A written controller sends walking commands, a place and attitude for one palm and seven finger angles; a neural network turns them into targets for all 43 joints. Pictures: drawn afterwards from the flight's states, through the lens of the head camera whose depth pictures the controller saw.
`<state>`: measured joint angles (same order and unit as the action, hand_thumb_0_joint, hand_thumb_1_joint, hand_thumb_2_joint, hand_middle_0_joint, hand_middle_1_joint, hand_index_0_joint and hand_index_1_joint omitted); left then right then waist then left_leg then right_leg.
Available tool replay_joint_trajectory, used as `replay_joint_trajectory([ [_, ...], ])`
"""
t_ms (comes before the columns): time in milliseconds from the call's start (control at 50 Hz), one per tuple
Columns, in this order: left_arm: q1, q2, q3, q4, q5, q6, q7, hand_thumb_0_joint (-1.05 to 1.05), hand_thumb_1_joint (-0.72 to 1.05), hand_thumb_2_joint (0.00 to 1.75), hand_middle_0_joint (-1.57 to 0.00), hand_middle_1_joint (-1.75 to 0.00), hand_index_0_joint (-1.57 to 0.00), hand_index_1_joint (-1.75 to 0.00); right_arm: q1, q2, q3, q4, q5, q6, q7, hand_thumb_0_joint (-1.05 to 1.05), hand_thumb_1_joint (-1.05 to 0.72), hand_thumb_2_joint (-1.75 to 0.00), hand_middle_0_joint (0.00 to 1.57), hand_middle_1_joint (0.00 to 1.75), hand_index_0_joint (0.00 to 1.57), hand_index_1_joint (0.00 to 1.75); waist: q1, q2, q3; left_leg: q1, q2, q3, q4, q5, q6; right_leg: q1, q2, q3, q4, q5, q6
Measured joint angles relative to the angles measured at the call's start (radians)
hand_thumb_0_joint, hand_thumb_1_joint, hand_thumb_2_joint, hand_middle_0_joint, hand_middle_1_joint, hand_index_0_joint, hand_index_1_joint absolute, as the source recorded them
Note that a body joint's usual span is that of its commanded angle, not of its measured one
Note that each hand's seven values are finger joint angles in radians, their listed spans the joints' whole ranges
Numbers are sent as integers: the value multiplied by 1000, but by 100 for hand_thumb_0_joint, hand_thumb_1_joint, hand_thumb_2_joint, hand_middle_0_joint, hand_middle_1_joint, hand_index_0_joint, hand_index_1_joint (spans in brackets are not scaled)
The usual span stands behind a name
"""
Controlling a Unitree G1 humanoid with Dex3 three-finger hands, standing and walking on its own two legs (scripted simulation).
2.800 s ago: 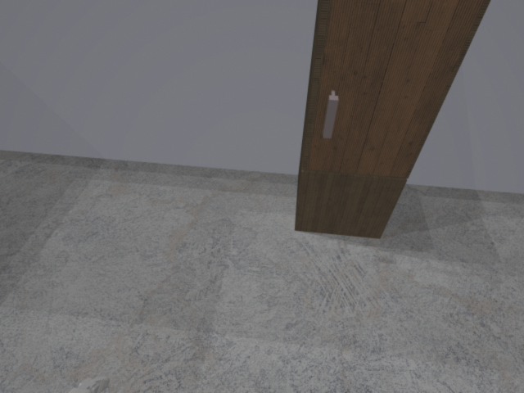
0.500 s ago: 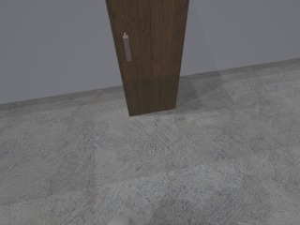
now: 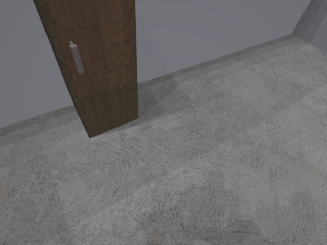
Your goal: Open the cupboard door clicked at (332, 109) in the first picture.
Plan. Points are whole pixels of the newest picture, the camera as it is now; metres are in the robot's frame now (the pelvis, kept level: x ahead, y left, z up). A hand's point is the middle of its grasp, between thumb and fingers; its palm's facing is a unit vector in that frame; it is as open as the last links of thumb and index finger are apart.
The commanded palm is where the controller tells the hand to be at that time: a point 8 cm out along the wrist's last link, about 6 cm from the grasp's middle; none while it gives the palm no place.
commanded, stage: walk to a spot facing it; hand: left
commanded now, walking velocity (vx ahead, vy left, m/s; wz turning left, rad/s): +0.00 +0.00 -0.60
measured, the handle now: (75, 57) +0.88 +0.47 -0.09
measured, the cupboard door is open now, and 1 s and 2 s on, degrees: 0 0 0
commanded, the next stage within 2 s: turn to face it in 1.18 s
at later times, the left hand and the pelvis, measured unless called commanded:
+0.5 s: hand out of the picture +0.14 +0.11 -0.16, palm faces -0.26 -0.94 -0.22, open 7.4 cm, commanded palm none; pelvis +0.07 -0.07 +0.00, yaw -17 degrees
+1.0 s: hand (146, 153) +0.44 +0.08 -0.17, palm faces -0.46 -0.87 -0.19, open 7.4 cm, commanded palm none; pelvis +0.28 -0.06 +0.00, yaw -33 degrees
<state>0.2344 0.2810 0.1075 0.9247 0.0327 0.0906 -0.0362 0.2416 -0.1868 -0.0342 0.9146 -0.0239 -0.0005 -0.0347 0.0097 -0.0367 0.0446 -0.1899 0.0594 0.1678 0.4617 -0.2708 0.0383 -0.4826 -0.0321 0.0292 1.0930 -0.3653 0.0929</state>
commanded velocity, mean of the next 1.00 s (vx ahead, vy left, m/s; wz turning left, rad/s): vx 0.24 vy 0.00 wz -0.54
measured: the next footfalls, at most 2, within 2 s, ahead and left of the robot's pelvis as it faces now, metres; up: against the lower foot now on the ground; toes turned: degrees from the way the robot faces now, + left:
right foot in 0.22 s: -0.01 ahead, -0.15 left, +0.00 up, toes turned -15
left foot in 0.68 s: +0.34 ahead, -0.01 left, +0.00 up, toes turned -14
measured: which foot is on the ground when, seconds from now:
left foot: down 0.00-0.22, up 0.24-0.66, down 0.68-1.00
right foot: up 0.00-0.20, down 0.22-0.70, up 0.72-1.00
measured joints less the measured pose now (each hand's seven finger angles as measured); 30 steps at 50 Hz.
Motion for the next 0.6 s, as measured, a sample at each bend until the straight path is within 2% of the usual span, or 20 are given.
replay_joint_trajectory([
  [80, -33, -24, -13, 3, -3, 5, -3, 1, 91, 90, -19, -30, -20, -30, 21, -4, -7, 16, -3, -1, 5, 0, -91, -90, 20, 30, 20, 30, -23, 16, 23, -12, 30, 49, 21, -12, -12, 64, -25, -41, -152, -45, -8],
  [140, -63, -45, -23, -4, -5, -3, -5, 1, 91, 90, -19, -30, -20, -30, 35, -18, -16, 35, -6, 3, 11, 0, -91, -90, 20, 30, 20, 30, -39, 37, 34, -28, 60, 86, 56, -30, -29, 116, -20, -76, -267, -77, -25],
  [200, -80, -63, -32, -15, -5, -19, -12, 1, 91, 90, -19, -30, -20, -30, 59, -42, -25, 54, -8, 8, 16, 0, -91, -90, 20, 30, 20, 30, -50, 64, 24, -52, 98, 121, 123, -70, -56, 200, -3, -115, -435, -49, -51],
  [220, -80, -66, -36, -21, -3, -32, -12, 1, 91, 90, -19, -30, -20, -30, 75, -52, -28, 57, -5, 11, 19, 0, -91, -90, 20, 30, 20, 30, -51, 71, 13, -72, 115, 126, 174, -101, -66, 233, 3, -122, -508, -18, -82],
  [240, -85, -73, -41, -20, -2, -46, -7, 1, 91, 90, -19, -30, -20, -30, 80, -63, -30, 67, -3, 21, 21, 0, -91, -90, 20, 30, 20, 30, -53, 90, 11, -106, 126, 93, 267, -180, -80, 230, 18, -125, -501, -2, -108],
  [260, -84, -81, -47, -19, -5, -58, 0, 1, 91, 90, -20, -30, -20, -30, 84, -72, -31, 79, -5, 35, 23, 0, -91, -90, 20, 30, 20, 30, -55, 101, 7, -147, 117, 39, 372, -232, -86, 232, 27, -125, -487, -9, -122],
  [280, -75, -88, -51, -20, -8, -68, 6, 1, 91, 90, -20, -30, -20, -30, 87, -78, -32, 88, -6, 46, 26, 0, -91, -90, 20, 30, 20, 30, -54, 107, -1, -186, 103, -7, 466, -234, -89, 246, 34, -123, -492, -16, -128],
  [320, -41, -95, -53, -17, -11, -88, 18, 1, 90, 90, -20, -30, -20, -30, 84, -81, -33, 101, -10, 53, 36, 1, -91, -90, 20, 30, 20, 30, -41, 99, -19, -248, 82, -54, 594, -178, -94, 288, 43, -100, -540, -11, -130],
  [360, -1, -97, -55, -5, -11, -104, 25, 1, 90, 90, -20, -30, -20, -30, 66, -79, -35, 95, -14, 44, 43, 1, -91, -90, 20, 30, 20, 30, -35, 86, -29, -297, 76, -74, 639, -106, -106, 334, 48, -70, -603, 10, -129],
  [460, 80, -104, -65, 45, -8, -129, 26, 1, 90, 90, -20, -30, -20, -30, -3, -66, -38, 48, -12, 14, 51, 1, -91, -90, 20, 30, 20, 30, -31, 70, -22, -394, 81, -97, 600, 7, -130, 427, 59, -17, -711, 32, -133],
  [540, 135, -114, -69, 79, -4, -137, 31, 1, 90, 90, -20, -30, -21, -30, -61, -53, -34, 25, -8, 7, 56, 0, -91, -90, 20, 30, 20, 30, -6, 65, -10, -431, 75, -98, 521, 56, -124, 485, 67, 17, -745, 10, -125],
  [600, 172, -114, -68, 102, 0, -136, 39, 1, 90, 90, -20, -30, -21, -30, -101, -39, -26, 10, -5, 1, 61, 0, -91, -90, 20, 30, 20, 30, 20, 53, 1, -413, 58, -87, 405, 60, -109, 527, 67, 42, -751, -25, -112],
])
